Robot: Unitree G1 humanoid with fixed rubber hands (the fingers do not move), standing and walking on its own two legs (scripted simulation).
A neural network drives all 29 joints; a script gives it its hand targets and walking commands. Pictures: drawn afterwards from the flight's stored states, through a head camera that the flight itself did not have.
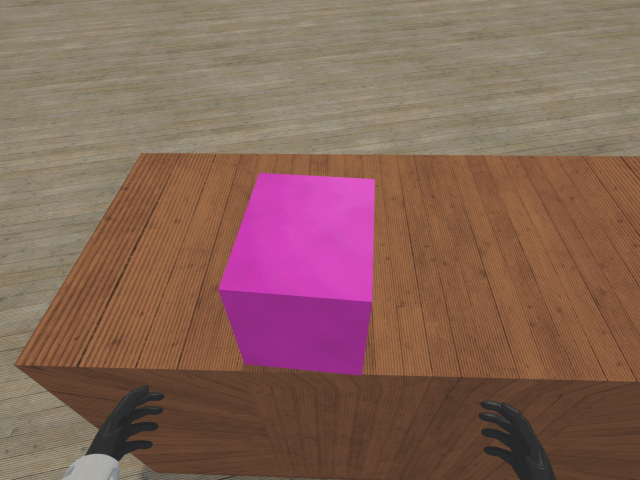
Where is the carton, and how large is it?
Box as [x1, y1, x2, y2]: [218, 173, 374, 375]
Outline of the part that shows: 259,173 218,289 244,363 361,375 371,305 374,179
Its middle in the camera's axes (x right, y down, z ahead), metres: -0.02 +0.05 +0.60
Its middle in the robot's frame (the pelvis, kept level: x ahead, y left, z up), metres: +0.42 +0.03 +0.01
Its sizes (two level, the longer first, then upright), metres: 0.225 0.180 0.195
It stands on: a pedestal, 0.68 m high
